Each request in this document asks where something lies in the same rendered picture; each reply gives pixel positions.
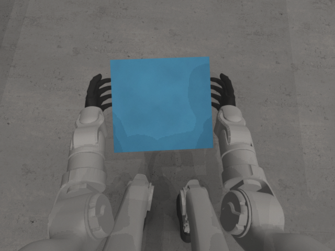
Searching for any carton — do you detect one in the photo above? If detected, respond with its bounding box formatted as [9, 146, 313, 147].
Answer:
[110, 56, 214, 153]

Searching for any robot right forearm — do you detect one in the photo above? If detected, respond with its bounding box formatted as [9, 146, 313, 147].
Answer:
[214, 105, 285, 223]

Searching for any right robot shin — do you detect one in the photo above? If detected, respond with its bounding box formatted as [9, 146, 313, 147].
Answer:
[182, 179, 208, 232]

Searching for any right robot hand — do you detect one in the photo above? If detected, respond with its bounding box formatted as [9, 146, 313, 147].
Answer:
[210, 73, 236, 111]

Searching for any left robot thigh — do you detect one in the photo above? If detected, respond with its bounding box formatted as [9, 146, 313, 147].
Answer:
[102, 179, 154, 251]

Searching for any robot right upper arm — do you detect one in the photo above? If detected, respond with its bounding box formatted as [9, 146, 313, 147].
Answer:
[220, 188, 333, 251]

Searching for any robot left forearm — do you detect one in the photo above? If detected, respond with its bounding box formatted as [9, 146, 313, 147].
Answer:
[48, 106, 108, 234]

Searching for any left robot hand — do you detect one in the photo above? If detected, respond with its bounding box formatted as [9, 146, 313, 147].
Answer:
[85, 74, 112, 111]

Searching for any robot left upper arm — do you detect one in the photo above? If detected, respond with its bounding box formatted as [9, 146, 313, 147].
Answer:
[18, 192, 115, 251]

